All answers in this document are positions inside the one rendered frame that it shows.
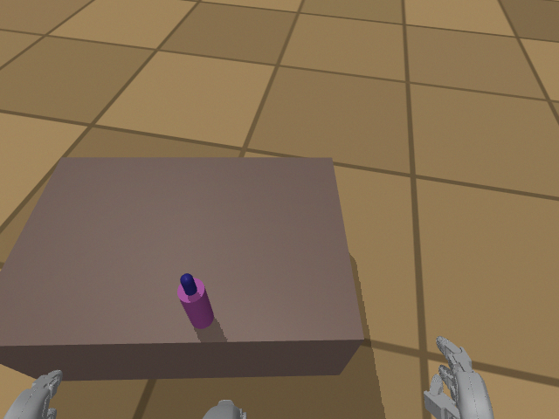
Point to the bottle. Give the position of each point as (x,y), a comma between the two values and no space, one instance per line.
(195,301)

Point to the left robot hand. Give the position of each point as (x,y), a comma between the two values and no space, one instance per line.
(33,403)

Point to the right robot hand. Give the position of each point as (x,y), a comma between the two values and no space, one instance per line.
(468,389)

